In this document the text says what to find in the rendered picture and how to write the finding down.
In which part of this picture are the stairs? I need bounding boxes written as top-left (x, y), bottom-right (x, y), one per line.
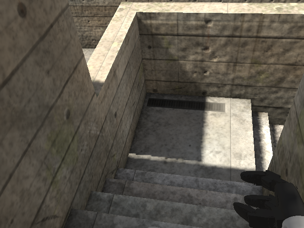
top-left (252, 111), bottom-right (284, 172)
top-left (64, 168), bottom-right (263, 228)

